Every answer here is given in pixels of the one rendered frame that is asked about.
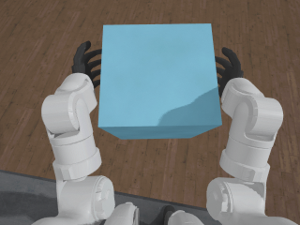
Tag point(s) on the robot left hand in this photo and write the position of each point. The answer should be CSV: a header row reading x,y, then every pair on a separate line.
x,y
81,65

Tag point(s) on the right robot forearm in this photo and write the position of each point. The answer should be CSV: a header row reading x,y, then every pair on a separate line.
x,y
256,120

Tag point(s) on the robot left thigh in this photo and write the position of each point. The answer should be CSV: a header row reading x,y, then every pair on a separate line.
x,y
124,214

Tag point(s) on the left robot forearm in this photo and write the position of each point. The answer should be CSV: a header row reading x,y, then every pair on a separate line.
x,y
66,116

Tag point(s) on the robot right thigh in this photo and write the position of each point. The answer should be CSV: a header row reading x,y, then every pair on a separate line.
x,y
183,218

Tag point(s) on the right robot upper arm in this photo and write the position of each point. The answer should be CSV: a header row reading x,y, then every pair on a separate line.
x,y
235,203

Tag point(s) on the robot thigh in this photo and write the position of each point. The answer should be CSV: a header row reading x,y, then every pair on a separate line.
x,y
183,218
124,214

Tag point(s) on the robot right hand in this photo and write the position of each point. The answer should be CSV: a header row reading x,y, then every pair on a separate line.
x,y
232,69

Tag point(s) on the carton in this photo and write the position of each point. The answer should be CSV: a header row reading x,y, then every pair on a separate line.
x,y
158,81

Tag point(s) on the left robot upper arm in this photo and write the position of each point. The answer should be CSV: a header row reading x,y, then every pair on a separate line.
x,y
86,202

